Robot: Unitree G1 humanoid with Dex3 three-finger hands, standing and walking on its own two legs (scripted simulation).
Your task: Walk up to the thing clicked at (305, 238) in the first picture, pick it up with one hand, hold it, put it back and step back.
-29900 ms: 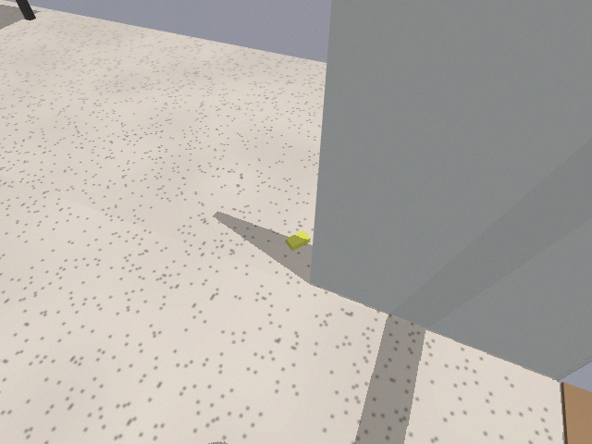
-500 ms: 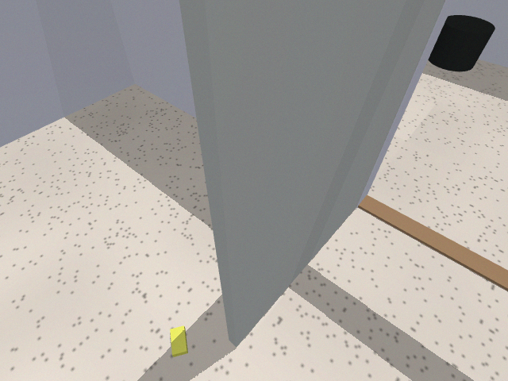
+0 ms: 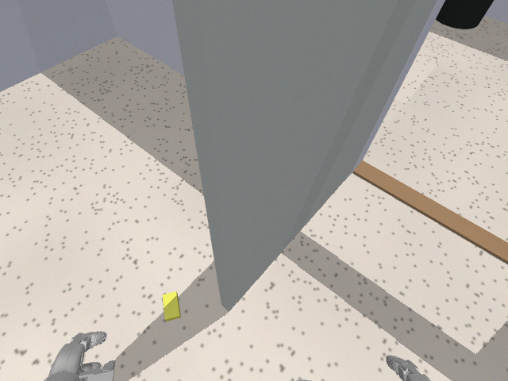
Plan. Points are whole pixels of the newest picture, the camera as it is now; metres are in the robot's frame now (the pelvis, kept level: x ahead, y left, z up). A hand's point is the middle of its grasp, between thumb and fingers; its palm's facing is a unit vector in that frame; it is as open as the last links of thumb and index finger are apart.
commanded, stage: rise first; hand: left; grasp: from above
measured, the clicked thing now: (171, 306) +0.42 +0.27 -0.75
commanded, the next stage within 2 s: none
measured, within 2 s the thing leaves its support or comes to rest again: neither
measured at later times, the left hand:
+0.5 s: hand out of the picture +0.12 +0.27 -0.22, palm faces -0.15 -0.87 -0.47, open 14.1 cm
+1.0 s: hand (121, 355) +0.22 +0.31 -0.41, palm faces -0.41 -0.41 -0.81, open 13.3 cm
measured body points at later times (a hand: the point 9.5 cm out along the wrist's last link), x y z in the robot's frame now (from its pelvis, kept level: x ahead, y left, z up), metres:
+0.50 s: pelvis -0.01 +0.01 -0.07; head +0.09 +0.03 +0.37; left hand +0.13 +0.32 -0.19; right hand +0.16 -0.24 -0.17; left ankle +0.00 +0.13 -0.73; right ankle +0.01 -0.13 -0.73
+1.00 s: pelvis -0.06 +0.00 -0.27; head +0.13 +0.01 +0.14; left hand +0.24 +0.33 -0.37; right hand +0.12 -0.27 -0.40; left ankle +0.00 +0.13 -0.73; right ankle +0.01 -0.13 -0.73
